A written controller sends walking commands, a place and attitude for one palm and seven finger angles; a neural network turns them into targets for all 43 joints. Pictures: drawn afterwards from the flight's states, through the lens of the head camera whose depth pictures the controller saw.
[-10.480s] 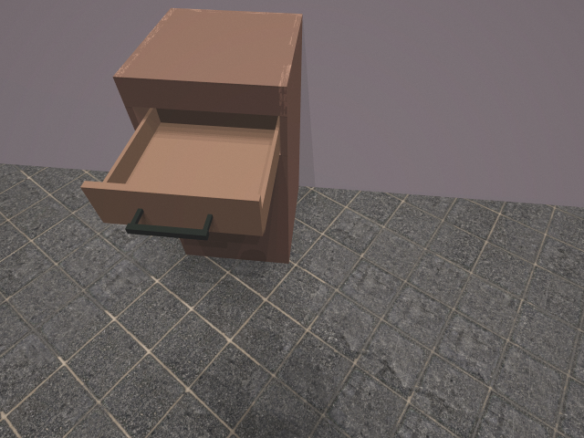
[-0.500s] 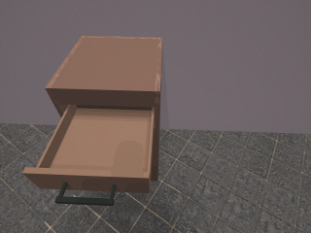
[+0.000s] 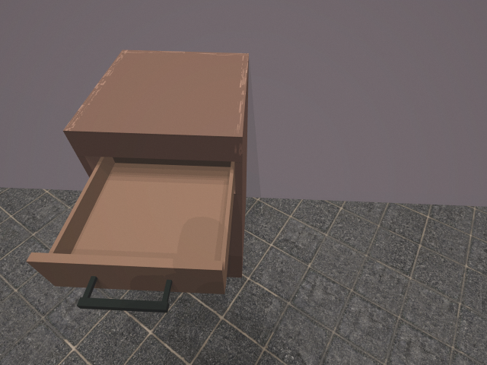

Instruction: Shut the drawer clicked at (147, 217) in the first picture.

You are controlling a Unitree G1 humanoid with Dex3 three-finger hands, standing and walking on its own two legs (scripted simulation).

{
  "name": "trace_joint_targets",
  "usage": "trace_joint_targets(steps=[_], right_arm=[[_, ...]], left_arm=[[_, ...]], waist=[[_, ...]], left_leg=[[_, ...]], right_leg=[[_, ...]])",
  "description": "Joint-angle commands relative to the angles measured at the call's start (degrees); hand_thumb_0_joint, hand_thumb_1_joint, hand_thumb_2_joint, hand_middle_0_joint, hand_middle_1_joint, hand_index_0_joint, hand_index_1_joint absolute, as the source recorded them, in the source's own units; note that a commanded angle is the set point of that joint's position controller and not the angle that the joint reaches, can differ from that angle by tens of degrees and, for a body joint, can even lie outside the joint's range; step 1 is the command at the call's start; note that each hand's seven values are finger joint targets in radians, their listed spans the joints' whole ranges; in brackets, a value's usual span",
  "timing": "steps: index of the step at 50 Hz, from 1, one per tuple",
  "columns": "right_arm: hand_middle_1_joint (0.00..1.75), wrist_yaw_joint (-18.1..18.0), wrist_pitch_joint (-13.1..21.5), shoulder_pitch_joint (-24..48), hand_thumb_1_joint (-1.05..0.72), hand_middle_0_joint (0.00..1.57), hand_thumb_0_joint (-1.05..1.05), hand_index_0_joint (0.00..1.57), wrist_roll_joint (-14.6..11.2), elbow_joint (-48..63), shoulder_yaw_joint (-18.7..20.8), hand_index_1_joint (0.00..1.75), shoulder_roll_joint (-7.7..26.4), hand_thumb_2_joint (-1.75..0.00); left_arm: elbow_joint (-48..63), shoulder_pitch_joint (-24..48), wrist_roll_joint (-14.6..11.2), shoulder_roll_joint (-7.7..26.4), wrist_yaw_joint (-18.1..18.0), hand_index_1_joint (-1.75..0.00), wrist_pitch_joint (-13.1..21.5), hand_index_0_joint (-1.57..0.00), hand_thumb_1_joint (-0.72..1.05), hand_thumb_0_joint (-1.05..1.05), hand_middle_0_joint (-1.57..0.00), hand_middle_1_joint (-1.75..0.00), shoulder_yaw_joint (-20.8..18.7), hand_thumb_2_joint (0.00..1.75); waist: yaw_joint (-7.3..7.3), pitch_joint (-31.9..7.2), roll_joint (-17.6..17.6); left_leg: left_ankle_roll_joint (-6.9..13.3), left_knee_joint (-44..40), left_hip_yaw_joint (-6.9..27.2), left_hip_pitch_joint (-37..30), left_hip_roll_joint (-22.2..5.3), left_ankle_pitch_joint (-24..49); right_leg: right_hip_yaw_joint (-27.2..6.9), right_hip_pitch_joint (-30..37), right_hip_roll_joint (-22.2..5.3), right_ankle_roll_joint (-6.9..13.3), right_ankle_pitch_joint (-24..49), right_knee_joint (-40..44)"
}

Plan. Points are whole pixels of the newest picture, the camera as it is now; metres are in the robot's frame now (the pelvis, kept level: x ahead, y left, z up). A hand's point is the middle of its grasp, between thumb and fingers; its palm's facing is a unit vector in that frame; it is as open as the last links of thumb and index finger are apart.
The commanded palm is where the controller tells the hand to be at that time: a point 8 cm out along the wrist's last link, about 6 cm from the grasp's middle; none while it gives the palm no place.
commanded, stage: raise the hand and make a fist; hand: left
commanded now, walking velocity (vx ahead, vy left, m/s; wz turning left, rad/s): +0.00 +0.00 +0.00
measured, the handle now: (126, 294) +0.27 +0.26 -0.13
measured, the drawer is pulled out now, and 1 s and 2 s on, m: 0.30 0.30 0.30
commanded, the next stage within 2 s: bring the fist close to the handle in 1.86 s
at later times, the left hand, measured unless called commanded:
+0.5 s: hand out of the picture +0.09 +0.18 -0.07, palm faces +0.16 -0.99 -0.03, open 5.3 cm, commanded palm +0.08 +0.23 -0.06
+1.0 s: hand out of the picture +0.11 +0.21 -0.04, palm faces +0.08 -0.99 -0.06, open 3.2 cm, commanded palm +0.07 +0.26 -0.04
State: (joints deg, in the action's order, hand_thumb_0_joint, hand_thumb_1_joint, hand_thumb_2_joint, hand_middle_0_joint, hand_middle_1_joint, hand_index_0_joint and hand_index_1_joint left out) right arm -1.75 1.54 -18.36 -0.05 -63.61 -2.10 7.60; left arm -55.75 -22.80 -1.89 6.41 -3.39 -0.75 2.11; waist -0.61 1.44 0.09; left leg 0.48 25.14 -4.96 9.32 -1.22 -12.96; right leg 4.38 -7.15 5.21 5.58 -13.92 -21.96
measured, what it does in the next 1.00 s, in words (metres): lowers itself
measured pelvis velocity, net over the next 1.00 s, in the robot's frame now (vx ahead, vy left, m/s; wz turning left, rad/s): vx -0.06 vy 0.03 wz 0.03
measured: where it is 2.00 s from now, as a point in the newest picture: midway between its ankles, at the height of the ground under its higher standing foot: outside the picture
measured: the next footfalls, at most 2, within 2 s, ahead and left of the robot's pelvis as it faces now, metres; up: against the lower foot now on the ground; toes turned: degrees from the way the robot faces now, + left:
none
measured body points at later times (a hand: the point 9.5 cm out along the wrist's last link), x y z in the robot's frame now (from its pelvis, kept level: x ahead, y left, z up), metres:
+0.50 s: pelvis -0.06 +0.00 -0.09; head -0.03 +0.01 +0.36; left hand +0.07 +0.23 -0.06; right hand +0.21 -0.22 -0.11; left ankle -0.01 +0.12 -0.74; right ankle -0.02 -0.04 -0.74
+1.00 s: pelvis -0.06 +0.03 -0.09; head -0.01 +0.03 +0.36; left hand +0.10 +0.26 -0.03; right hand +0.11 -0.22 -0.17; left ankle -0.01 +0.12 -0.74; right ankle -0.02 -0.04 -0.74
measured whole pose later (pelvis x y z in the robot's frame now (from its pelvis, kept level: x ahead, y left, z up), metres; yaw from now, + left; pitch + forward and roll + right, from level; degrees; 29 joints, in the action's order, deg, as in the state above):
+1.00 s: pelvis -0.06 +0.03 -0.09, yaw +2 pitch +13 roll -2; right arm -2.5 12.5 -14.7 -2.1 -32.6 1.3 14.2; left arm 7.0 -36.3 -13.5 11.0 9.7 27.5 -5.3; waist 0.5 -8.3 2.1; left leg 2.9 65.7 -1.1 51.8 0.6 -27.3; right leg 8.1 -49.1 2.0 4.9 -27.9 -63.3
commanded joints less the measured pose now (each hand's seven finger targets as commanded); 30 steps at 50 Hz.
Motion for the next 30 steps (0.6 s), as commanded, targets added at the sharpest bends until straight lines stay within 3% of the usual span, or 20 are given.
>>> trace_joint_targets(steps=[1, 2, 3, 4, 7, 8, 9, 10, 11, 12, 14, 16, 17, 19, 21, 22, 23, 25, 27, 30], right_arm=[[0.3, -3.8, 14.1, 8.9, -0.9, 0.2, 0.0, 0.2, -1.7, 19.0, 3.4, 0.3, 14.2, -0.9], [0.3, -3.3, 13.7, 6.3, -0.9, 0.2, 0.0, 0.2, -2.3, 17.2, 3.1, 0.3, 11.0, -0.9], [0.3, -3.4, 14.3, 7.0, -0.9, 0.2, 0.0, 0.2, -2.7, 22.4, 3.1, 0.3, 12.6, -0.9], [0.3, -3.8, 15.4, 8.2, -0.9, 0.2, 0.0, 0.2, -3.2, 23.3, 3.6, 0.3, 13.9, -0.9], [0.3, -3.2, 17.8, 6.8, -0.9, 0.2, 0.0, 0.2, -1.0, 27.2, 4.3, 0.3, 14.6, -0.9], [0.3, -2.7, 18.2, 7.8, -0.9, 0.2, 0.0, 0.2, -0.4, 28.6, 5.0, 0.3, 14.4, -0.9], [0.3, -2.0, 18.7, 8.8, -0.9, 0.2, 0.0, 0.2, -0.2, 30.3, 5.6, 0.3, 14.6, -0.9], [0.3, -1.0, 19.0, 9.5, -0.9, 0.2, 0.0, 0.2, -0.2, 31.8, 6.2, 0.3, 14.5, -0.9], [0.3, 0.5, 19.1, 10.0, -0.9, 0.2, 0.0, 0.2, -0.7, 33.1, 6.6, 0.3, 14.0, -0.9], [0.3, 1.6, 19.0, 10.4, -0.9, 0.2, 0.0, 0.2, -0.9, 34.2, 6.7, 0.3, 14.0, -0.9], [0.3, 2.8, 17.9, 12.1, -0.9, 0.2, 0.0, 0.2, -0.8, 36.1, 7.4, 0.3, 13.8, -0.9], [0.3, 2.9, 14.7, 14.3, -0.9, 0.2, 0.0, 0.2, -0.7, 38.5, 7.4, 0.3, 12.9, -0.9], [0.3, 2.7, 13.5, 16.6, -0.9, 0.2, 0.0, 0.2, -0.7, 41.7, 7.0, 0.3, 12.3, -0.9], [0.3, 2.1, 12.2, 17.7, -0.9, 0.2, 0.0, 0.2, -0.9, 44.4, 6.5, 0.3, 11.2, -0.9], [0.3, 1.3, 12.0, 15.3, -0.9, 0.2, 0.0, 0.2, -0.6, 44.7, 6.4, 0.3, 11.0, -0.9], [0.3, 0.8, 12.0, 13.9, -0.9, 0.2, 0.0, 0.2, -0.3, 44.1, 6.5, 0.3, 10.6, -0.9], [0.3, 0.6, 12.3, 12.8, -0.9, 0.2, 0.0, 0.2, -0.2, 43.9, 5.9, 0.3, 10.2, -0.9], [0.3, 0.3, 13.5, 12.1, -0.9, 0.2, 0.0, 0.2, -0.1, 43.1, 5.2, 0.3, 10.4, -0.9], [0.3, -0.2, 14.9, 11.6, -0.9, 0.2, 0.0, 0.2, -0.4, 42.3, 4.3, 0.3, 11.2, -0.9], [0.3, -1.2, 15.9, 11.1, -0.9, 0.2, 0.0, 0.2, -1.7, 42.3, 3.8, 0.3, 12.6, -0.9]], left_arm=[[63.6, 17.3, -6.9, 13.8, -5.0, -0.37, 10.9, -0.26, 0.9, 0.0, -0.26, -0.37, -2.8, 0.9], [43.4, -1.4, -6.3, 1.1, -4.6, -0.39, 5.6, -0.28, 0.9, 0.0, -0.28, -0.39, 1.5, 0.9], [54.5, 6.3, -8.9, 0.6, -3.3, -0.41, 7.0, -0.3, 0.9, 0.0, -0.3, -0.41, 3.6, 0.9], [55.6, 4.7, -9.7, 3.4, -2.3, -0.43, 9.4, -0.32, 0.9, 0.0, -0.32, -0.43, 1.9, 0.9], [48.6, 4.2, -8.9, 0.8, 2.1, -0.5, 16.9, -0.38, 0.9, 0.0, -0.38, -0.5, 2.7, 0.9], [44.2, -0.9, -9.3, -1.4, 4.3, -0.52, 20.0, -0.4, 0.9, 0.0, -0.4, -0.52, 2.4, 0.9], [43.3, -6.5, -10.3, -1.5, 6.9, -0.54, 23.4, -0.42, 0.9, 0.0, -0.42, -0.54, 1.2, 0.9], [44.0, -13.4, -11.4, -1.1, 9.7, -0.56, 26.7, -0.44, 0.9, 0.0, -0.44, -0.56, -1.1, 0.9], [44.3, -18.7, -12.0, 0.1, 12.7, -0.58, 29.6, -0.46, 0.9, 0.0, -0.46, -0.58, -3.2, 0.9], [45.8, -19.6, -12.7, 1.5, 15.5, -0.6, 32.6, -0.48, 0.9, 0.0, -0.48, -0.6, -5.1, 0.9], [47.1, -18.4, -11.9, 7.5, 19.4, -0.65, 37.4, -0.52, 0.9, 0.0, -0.52, -0.65, -11.6, 0.9], [50.4, -17.9, -9.7, 11.8, 17.8, -0.69, 36.4, -0.56, 0.9, 0.0, -0.56, -0.69, -14.8, 0.9], [56.1, -14.3, -9.7, 8.8, 16.9, -0.71, 35.6, -0.58, 0.9, 0.0, -0.58, -0.71, -11.1, 0.9], [62.3, -9.4, -9.8, 6.8, 13.9, -0.75, 35.2, -0.62, 0.9, 0.0, -0.62, -0.75, -9.1, 0.9], [71.5, -0.6, -9.5, 8.0, 11.0, -0.8, 37.7, -0.66, 0.9, 0.0, -0.66, -0.8, -9.1, 0.9], [73.7, -0.2, -9.2, 8.5, 10.0, -0.82, 39.2, -0.68, 0.9, 0.0, -0.68, -0.82, -9.6, 0.9], [74.8, -0.7, -9.2, 6.6, 10.0, -0.84, 40.7, -0.7, 0.9, 0.0, -0.7, -0.84, -7.2, 0.9], [77.2, 1.4, -9.6, 6.9, 11.5, -0.88, 43.3, -0.74, 0.9, 0.0, -0.74, -0.88, -5.8, 0.9], [74.7, 2.6, -10.1, 6.0, 14.8, -0.93, 43.0, -0.78, 0.9, 0.0, -0.78, -0.93, -2.4, 0.9], [67.6, -2.5, -11.7, 7.1, 20.4, -0.99, 36.6, -0.84, 0.9, 0.0, -0.84, -0.99, -1.7, 0.9]], waist=[[3.3, -15.3, 19.5], [2.8, -7.7, 10.0], [2.82, -2.8, 3.7], [3.73, -2.4, -2.7], [6.04, 0.2, -18.4], [3.84, 0.3, -21.8], [1.67, -2.0, -23.5], [-0.71, -6.0, -22.7], [-2.91, -9.6, -16.2], [-3.63, -13.5, -11.1], [-3.86, -16.6, -1.6], [-5.18, -15.9, 2.4], [-4.15, -14.9, 2.6], [-2.57, -13.8, 1.8], [-0.18, -15.7, 2.6], [0.29, -17.5, 4.4], [1.42, -16.9, 4.5], [3.16, -18.7, 3.3], [5.23, -16.9, 1.4], [4.5, -15.6, -2.0]], left_leg=[[1.2, -1.3, 3.8, -5.6, 0.8, 15.2], [1.6, -1.8, 4.8, -0.6, -0.4, 9.5], [2.6, -0.6, 7.0, 2.9, -0.1, 6.6], [3.3, 2.2, 6.7, 4.2, 0.2, 3.3], [2.4, 12.3, 7.6, 15.7, 1.7, -3.5], [1.6, 15.0, 8.2, 21.7, 1.8, -5.3], [0.8, 17.3, 8.6, 26.4, 1.8, -6.2], [0.3, 18.9, 8.2, 29.1, 2.1, -6.2], [-0.4, 20.1, 7.1, 29.8, 2.9, -3.9], [-1.0, 22.1, 6.5, 31.2, 3.6, -2.2], [-1.4, 26.0, 4.8, 34.0, 3.9, -0.1], [-0.6, 27.2, 3.5, 36.7, 4.3, -1.9], [0.1, 27.6, 3.3, 36.8, 4.6, -3.1], [1.1, 29.3, 3.9, 37.7, 4.1, -6.6], [1.9, 32.1, 5.4, 38.6, 3.1, -8.6], [2.1, 33.1, 6.2, 37.9, 2.4, -8.4], [2.2, 33.7, 6.9, 37.8, 1.9, -8.3], [2.5, 36.0, 7.8, 38.7, 1.3, -7.9], [2.8, 37.4, 8.4, 40.3, 0.9, -10.1], [2.7, 37.5, 8.2, 44.1, 1.1, -14.3]], right_leg=[[-7.5, -3.5, -6.2, -2.0, 9.8, -1.6], [-4.4, -6.0, -6.7, -3.2, 5.8, -1.3], [-4.9, -8.5, -6.7, -4.0, 4.6, -1.5], [-6.0, -13.3, -6.9, -4.7, 0.5, -0.6], [-9.3, -24.3, -8.7, -6.5, -12.7, -3.2], [-10.1, -25.5, -9.1, -6.6, -15.2, -5.7], [-11.3, -25.0, -9.6, -6.6, -14.3, -8.6], [-11.5, -22.5, -9.6, -6.5, -9.4, -11.9], [-11.6, -19.1, -9.7, -5.7, -0.9, -15.9], [-11.7, -16.8, -10.1, -5.5, 5.9, -19.6], [-12.1, -17.2, -10.2, -4.8, 14.1, -25.1], [-12.6, -19.6, -9.6, -4.2, 8.7, -26.0], [-12.6, -21.7, -9.1, -4.0, 4.1, -26.1], [-13.1, -26.8, -8.1, -3.6, -5.3, -26.1], [-13.7, -32.0, -6.8, -3.3, -11.2, -27.3], [-13.1, -33.0, -6.3, -2.9, -12.5, -27.9], [-12.1, -34.6, -5.8, -2.8, -12.6, -28.4], [-11.7, -36.5, -5.4, -3.2, -12.2, -29.3], [-11.5, -38.9, -5.3, -3.6, -15.3, -28.6], [-12.6, -37.2, -6.0, -4.7, -22.7, -25.5]])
